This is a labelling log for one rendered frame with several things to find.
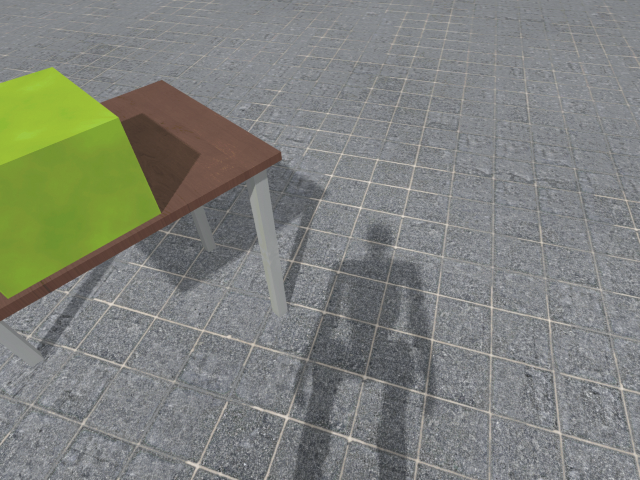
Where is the table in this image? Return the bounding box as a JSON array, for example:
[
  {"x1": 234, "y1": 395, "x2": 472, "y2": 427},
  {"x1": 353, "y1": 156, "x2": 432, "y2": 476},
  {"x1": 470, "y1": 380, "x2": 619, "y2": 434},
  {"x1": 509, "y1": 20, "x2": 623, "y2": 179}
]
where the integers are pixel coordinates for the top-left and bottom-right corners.
[{"x1": 0, "y1": 80, "x2": 288, "y2": 367}]

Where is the carton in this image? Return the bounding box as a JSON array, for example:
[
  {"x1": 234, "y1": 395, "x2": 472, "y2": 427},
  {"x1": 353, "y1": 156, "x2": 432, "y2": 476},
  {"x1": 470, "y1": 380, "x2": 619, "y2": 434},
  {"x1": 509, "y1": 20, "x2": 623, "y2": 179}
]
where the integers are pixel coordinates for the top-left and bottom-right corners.
[{"x1": 0, "y1": 67, "x2": 161, "y2": 299}]

